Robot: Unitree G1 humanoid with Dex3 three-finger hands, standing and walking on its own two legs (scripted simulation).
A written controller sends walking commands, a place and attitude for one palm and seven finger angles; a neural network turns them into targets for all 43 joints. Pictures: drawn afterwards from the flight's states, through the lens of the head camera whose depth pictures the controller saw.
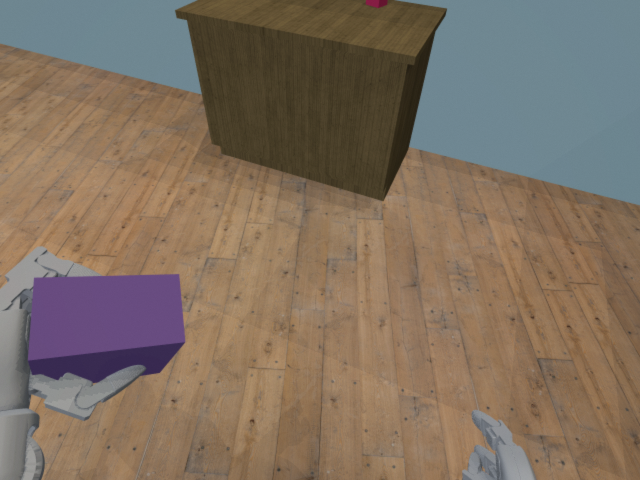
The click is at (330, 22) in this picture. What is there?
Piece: table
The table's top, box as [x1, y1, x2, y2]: [175, 0, 446, 64]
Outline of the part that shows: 175,11 176,16 179,18 414,64 443,18 446,8 396,0 388,0 386,5 379,8 366,5 365,0 197,0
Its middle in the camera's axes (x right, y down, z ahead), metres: -0.02 -0.95 +1.62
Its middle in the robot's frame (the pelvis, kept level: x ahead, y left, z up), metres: +1.85 +0.12 -0.05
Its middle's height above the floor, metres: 0.72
